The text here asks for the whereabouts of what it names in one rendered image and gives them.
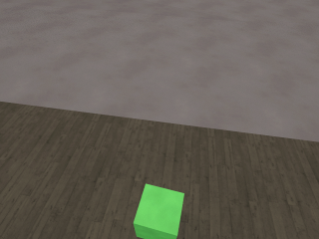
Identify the carton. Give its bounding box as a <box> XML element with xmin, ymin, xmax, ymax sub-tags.
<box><xmin>134</xmin><ymin>184</ymin><xmax>184</xmax><ymax>239</ymax></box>

